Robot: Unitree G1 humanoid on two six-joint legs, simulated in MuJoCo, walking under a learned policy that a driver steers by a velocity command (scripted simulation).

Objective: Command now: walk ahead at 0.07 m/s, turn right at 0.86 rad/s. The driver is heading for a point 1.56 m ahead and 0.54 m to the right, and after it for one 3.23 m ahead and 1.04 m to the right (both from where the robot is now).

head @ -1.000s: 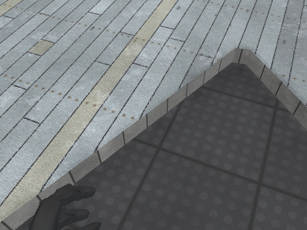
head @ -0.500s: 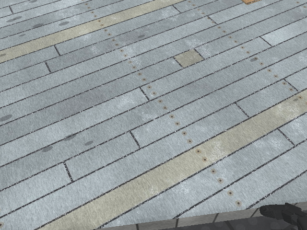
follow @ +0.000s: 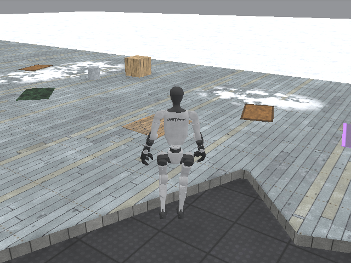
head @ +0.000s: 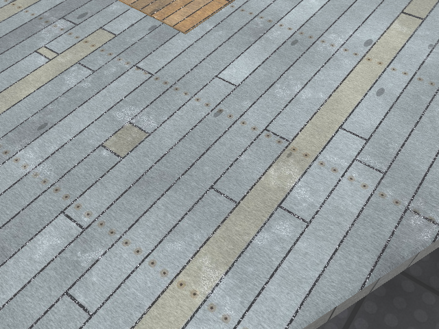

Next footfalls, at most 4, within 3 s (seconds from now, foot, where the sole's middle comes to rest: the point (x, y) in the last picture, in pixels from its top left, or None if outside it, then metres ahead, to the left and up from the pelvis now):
0.40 left None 0.10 0.11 -0.76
0.80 right None -0.06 -0.08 -0.76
1.20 left None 0.04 0.11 -0.76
1.80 right None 0.09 -0.09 -0.76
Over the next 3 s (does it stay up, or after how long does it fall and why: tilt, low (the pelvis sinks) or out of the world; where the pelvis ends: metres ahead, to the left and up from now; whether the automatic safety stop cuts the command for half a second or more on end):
stays up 0.99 -0.42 0.12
